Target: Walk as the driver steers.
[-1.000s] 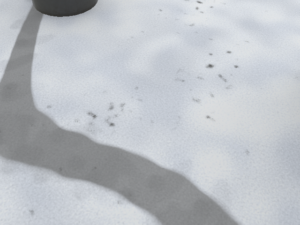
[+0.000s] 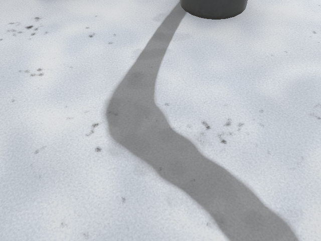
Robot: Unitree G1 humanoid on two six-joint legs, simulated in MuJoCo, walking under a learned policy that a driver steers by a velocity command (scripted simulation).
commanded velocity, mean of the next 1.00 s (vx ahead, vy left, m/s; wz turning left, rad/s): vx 0.34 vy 0.00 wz -0.30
